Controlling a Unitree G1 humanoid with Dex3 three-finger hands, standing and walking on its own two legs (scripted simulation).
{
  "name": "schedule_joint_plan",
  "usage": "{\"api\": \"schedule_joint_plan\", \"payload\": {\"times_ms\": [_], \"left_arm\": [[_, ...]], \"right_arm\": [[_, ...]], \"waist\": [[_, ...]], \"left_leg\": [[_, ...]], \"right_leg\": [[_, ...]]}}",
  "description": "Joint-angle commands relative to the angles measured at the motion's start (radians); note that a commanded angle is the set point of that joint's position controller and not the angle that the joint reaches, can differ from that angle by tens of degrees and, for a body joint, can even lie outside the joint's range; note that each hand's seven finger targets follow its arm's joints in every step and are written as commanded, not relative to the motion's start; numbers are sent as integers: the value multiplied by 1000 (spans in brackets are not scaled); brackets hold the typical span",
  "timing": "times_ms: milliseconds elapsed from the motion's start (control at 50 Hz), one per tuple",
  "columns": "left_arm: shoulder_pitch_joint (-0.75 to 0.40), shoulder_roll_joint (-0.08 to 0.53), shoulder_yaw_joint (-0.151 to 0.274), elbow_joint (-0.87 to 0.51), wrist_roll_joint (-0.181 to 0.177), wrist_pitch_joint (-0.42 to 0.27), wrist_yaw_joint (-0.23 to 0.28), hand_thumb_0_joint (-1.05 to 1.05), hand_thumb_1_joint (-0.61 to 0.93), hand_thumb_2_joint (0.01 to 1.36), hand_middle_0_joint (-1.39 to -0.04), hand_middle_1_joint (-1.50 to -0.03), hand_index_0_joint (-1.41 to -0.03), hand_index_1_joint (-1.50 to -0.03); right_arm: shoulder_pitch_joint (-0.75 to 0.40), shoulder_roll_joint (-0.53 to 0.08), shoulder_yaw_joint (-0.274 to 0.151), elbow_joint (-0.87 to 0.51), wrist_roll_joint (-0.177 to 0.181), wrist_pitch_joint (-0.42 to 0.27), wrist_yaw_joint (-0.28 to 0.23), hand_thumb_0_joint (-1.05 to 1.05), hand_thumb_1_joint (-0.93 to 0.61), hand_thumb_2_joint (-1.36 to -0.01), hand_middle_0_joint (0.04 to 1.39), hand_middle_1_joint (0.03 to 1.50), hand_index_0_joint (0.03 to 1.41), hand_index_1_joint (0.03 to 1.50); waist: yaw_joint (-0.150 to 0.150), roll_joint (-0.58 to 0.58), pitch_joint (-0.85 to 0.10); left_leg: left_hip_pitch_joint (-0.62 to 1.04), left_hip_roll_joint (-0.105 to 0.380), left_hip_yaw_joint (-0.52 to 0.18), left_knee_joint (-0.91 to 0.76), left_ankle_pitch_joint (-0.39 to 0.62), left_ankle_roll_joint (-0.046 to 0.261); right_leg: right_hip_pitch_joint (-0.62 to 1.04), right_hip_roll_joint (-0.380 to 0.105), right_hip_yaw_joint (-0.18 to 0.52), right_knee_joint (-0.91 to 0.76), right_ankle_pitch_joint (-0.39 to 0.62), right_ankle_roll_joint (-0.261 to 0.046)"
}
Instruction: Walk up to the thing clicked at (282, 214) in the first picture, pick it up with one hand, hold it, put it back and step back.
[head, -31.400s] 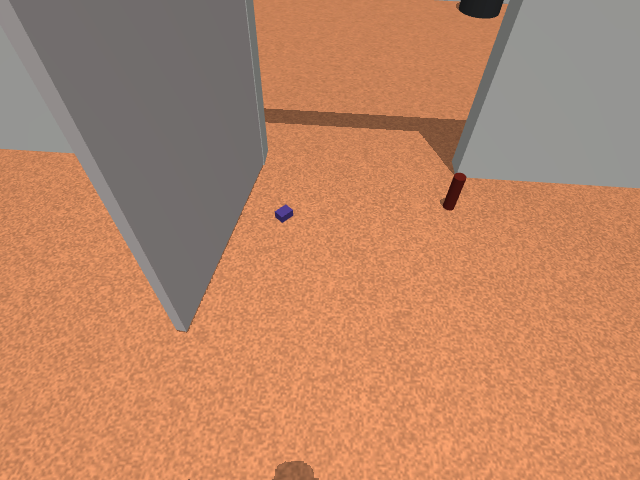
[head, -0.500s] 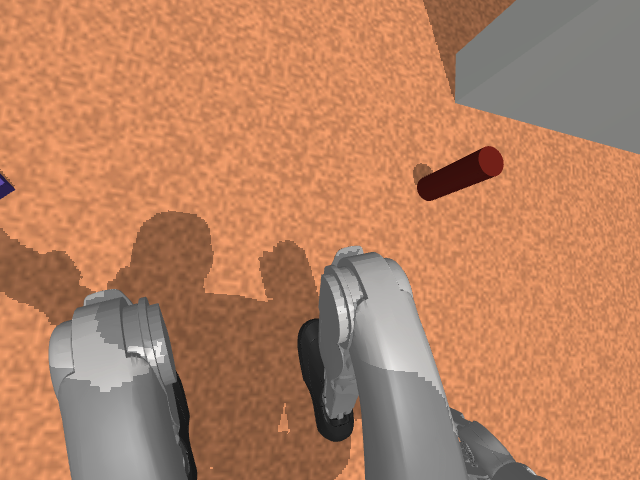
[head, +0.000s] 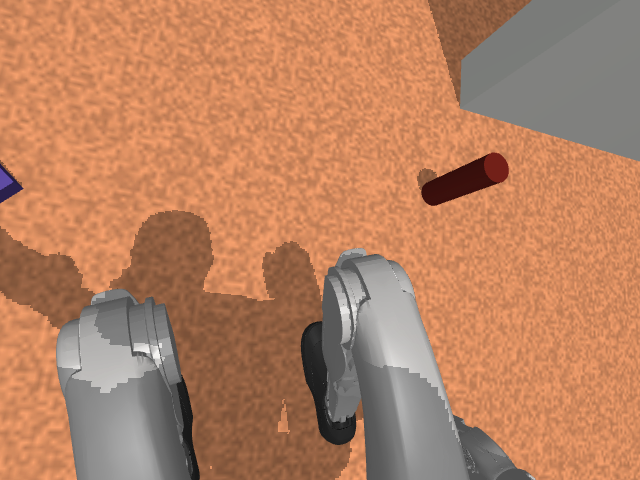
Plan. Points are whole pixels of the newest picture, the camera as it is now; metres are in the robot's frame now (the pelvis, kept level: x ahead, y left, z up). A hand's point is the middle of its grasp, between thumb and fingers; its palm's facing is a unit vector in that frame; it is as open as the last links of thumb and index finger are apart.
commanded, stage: rise first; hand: left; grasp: from above
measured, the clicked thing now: out of the picture +0.47 +0.37 -0.30
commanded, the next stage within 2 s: none
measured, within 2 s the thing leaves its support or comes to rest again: neither
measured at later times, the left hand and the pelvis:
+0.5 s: hand out of the picture +0.42 +0.41 -0.17, palm faces -0.32 -0.27 -0.91, open 12.3 cm; pelvis +0.00 +0.00 +0.00, yaw +0 degrees
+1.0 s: hand out of the picture +0.41 +0.41 -0.17, palm faces -0.33 -0.27 -0.90, open 12.2 cm; pelvis +0.00 +0.00 +0.00, yaw +0 degrees
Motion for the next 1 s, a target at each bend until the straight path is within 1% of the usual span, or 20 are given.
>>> {"api": "schedule_joint_plan", "payload": {"times_ms": [0,80,180,220,280,300,380,440,460,540,580,680,720,800,820,880,920,940,960,980], "left_arm": [[-226,283,2,-100,-21,-3,19,0,-254,728,-345,-778,-347,-775],[-245,306,14,-107,-11,-20,18,0,-251,727,-340,-796,-346,-788],[-319,345,18,-125,23,-30,42,0,-253,732,-357,-774,-357,-773],[-299,348,31,-86,21,-31,57,0,-248,734,-361,-756,-358,-758],[-324,342,23,-66,23,-27,68,0,-242,724,-352,-774,-355,-769],[-306,330,3,-36,29,-19,62,0,-249,727,-342,-791,-348,-784],[-307,341,5,-12,4,-13,63,0,-228,710,-353,-787,-361,-776],[-302,350,-7,-26,12,-13,53,0,-220,700,-360,-793,-371,-780],[-292,365,17,-22,5,-12,54,0,-210,694,-365,-769,-375,-757],[-271,353,13,-55,5,-15,48,0,-217,694,-357,-786,-370,-771],[-251,356,32,-73,1,-12,55,0,-217,700,-364,-768,-372,-758],[-266,363,42,-122,-4,-13,67,0,-228,705,-349,-776,-358,-765],[-252,355,45,-121,-8,-11,62,0,-225,707,-359,-748,-363,-742],[-247,316,25,-75,-6,-10,49,0,-226,713,-364,-739,-363,-736],[-255,302,4,-61,-4,-12,44,0,-232,716,-362,-747,-362,-745],[-240,342,27,-37,-4,-18,47,0,-214,702,-373,-747,-376,-741],[-278,321,1,-68,-4,-27,39,0,-205,699,-383,-739,-385,-734],[-267,345,12,-50,-3,-30,42,0,-184,676,-390,-741,-398,-731],[-275,340,10,-44,-4,-32,42,0,-181,675,-389,-748,-399,-735],[-268,335,5,-23,-2,-35,43,0,-191,683,-373,-763,-385,-748]], "right_arm": [[222,-277,-88,3,10,-7,-6,0,-894,-897,200,300,200,300],[210,-283,-82,-9,10,-9,-5,0,-894,-897,200,300,200,300],[206,-282,-74,-5,9,-14,-8,0,-896,-898,200,300,200,300],[198,-285,-69,-5,3,-16,-10,0,-892,-897,200,300,200,300],[199,-284,-65,-6,-4,-17,-13,0,-892,-897,200,300,200,300],[196,-283,-68,-3,-1,-21,-13,0,-893,-897,200,300,200,300],[198,-286,-57,-3,-11,-31,-15,0,-892,-896,200,300,200,300],[196,-285,-54,-4,-10,-32,-15,0,-894,-897,200,300,200,300],[199,-292,-58,-5,-9,-33,-16,0,-891,-896,200,300,200,300],[197,-285,-56,-11,-7,-32,-12,0,-891,-895,200,300,200,300],[195,-285,-60,-4,-7,-31,-11,0,-891,-895,200,300,200,300],[203,-281,-64,7,-2,-30,-6,0,-889,-895,200,300,200,300],[202,-280,-70,5,-1,-32,-4,0,-887,-893,200,300,200,300],[206,-287,-78,2,0,-35,3,0,-886,-893,200,300,200,300],[204,-284,-76,2,1,-36,3,0,-888,-894,200,300,200,300],[209,-294,-71,3,-5,-40,2,0,-888,-894,200,300,200,300],[204,-283,-64,0,-6,-43,1,0,-888,-894,200,300,200,300],[198,-286,-65,5,-4,-44,0,0,-890,-895,200,300,200,300],[201,-289,-60,-1,-10,-48,-1,0,-888,-894,200,300,200,300],[197,-291,-58,-1,-10,-49,-2,0,-887,-893,201,300,200,300]], "waist": [[-13,330,-656],[0,360,-663],[-12,388,-665],[-12,380,-650],[-26,377,-645],[-26,374,-633],[-21,355,-626],[-21,371,-640],[-14,352,-646],[-11,383,-655],[3,393,-681],[5,401,-718],[7,406,-683],[-14,388,-642],[-22,372,-634],[-22,340,-624],[-21,328,-633],[-14,330,-628],[-31,319,-624],[-30,313,-625]], "left_leg": [[514,-3,91,-263,245,12],[541,-5,77,-283,220,4],[554,-4,96,-266,213,5],[533,-4,93,-271,197,5],[527,-3,91,-271,180,6],[531,-3,92,-267,181,7],[492,-2,98,-257,181,14],[504,-1,97,-262,194,10],[508,-2,88,-264,188,11],[537,-2,89,-270,213,6],[557,-1,92,-267,236,3],[555,1,97,-252,270,6],[555,0,93,-265,254,4],[550,-1,79,-277,222,2],[535,0,82,-269,209,5],[498,-5,92,-255,193,14],[491,-3,97,-248,192,16],[486,-5,98,-247,180,16],[491,-4,95,-244,185,17],[486,-3,93,-243,177,16]], "right_leg": [[315,37,-111,-202,258,-79],[295,33,-118,-182,226,-86],[290,38,-110,-189,223,-86],[288,38,-115,-187,209,-86],[280,37,-119,-189,197,-84],[264,39,-117,-187,196,-87],[297,42,-115,-199,201,-80],[320,43,-115,-196,209,-83],[303,41,-121,-187,203,-83],[309,42,-121,-182,220,-85],[318,42,-119,-180,239,-85],[336,43,-113,-180,277,-82],[304,38,-115,-176,252,-85],[265,36,-121,-170,222,-87],[264,39,-120,-178,211,-88],[307,39,-114,-196,205,-81],[320,41,-111,-201,208,-80],[310,41,-110,-201,195,-81],[322,41,-112,-203,199,-78],[322,43,-115,-202,193,-79]]}}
